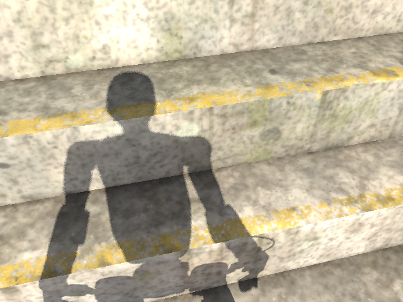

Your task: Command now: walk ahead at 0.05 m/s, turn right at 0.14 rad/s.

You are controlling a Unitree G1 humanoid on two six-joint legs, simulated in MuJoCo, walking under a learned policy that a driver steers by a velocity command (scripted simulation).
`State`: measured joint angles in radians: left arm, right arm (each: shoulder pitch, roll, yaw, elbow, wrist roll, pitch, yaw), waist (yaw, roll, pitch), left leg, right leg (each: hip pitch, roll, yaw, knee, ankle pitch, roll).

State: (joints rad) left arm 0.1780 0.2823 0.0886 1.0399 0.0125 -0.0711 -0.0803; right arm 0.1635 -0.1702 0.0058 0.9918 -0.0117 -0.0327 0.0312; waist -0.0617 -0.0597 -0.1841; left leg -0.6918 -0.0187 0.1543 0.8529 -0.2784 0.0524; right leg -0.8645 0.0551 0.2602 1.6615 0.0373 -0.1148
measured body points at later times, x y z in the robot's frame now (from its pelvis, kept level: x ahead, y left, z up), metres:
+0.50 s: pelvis +0.06 -0.01 +0.06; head +0.05 -0.01 +0.51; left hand +0.06 +0.20 -0.10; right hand +0.05 -0.22 -0.11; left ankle +0.09 +0.10 -0.68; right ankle +0.11 -0.12 -0.68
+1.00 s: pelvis +0.09 +0.02 +0.06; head +0.08 +0.02 +0.51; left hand +0.08 +0.22 -0.11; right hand +0.07 -0.19 -0.10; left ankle +0.09 +0.10 -0.68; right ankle +0.11 -0.12 -0.68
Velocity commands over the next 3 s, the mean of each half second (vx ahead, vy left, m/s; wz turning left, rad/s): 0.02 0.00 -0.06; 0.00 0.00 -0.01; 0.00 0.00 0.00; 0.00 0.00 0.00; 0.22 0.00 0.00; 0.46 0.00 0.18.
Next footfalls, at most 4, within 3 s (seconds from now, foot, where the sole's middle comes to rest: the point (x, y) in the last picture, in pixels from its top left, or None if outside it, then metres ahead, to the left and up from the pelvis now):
0.24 right None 0.15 -0.12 -0.72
2.46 right None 0.20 -0.15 -0.72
2.90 left None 0.36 -0.01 -0.50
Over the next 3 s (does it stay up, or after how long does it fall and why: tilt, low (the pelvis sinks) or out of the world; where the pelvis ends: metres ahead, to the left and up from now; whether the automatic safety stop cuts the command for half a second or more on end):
stays up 0.32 -0.08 0.20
